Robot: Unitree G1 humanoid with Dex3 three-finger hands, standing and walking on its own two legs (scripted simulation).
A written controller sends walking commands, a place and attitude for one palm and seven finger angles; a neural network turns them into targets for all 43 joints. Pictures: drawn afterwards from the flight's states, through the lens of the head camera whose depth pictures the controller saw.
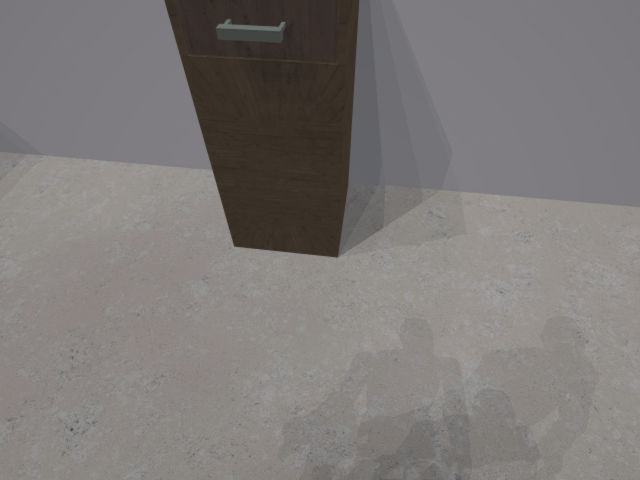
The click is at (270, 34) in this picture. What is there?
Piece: drawer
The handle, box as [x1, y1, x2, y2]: [216, 19, 285, 42]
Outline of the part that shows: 216,27 218,39 280,42 282,39 282,31 285,26 285,22 281,22 278,27 233,25 230,19 227,19 223,24 219,24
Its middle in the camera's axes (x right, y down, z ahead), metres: -0.16 -0.49 +0.90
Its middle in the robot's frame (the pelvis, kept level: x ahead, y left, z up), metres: +1.02 +0.21 +0.11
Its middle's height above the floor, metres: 0.89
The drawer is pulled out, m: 0.00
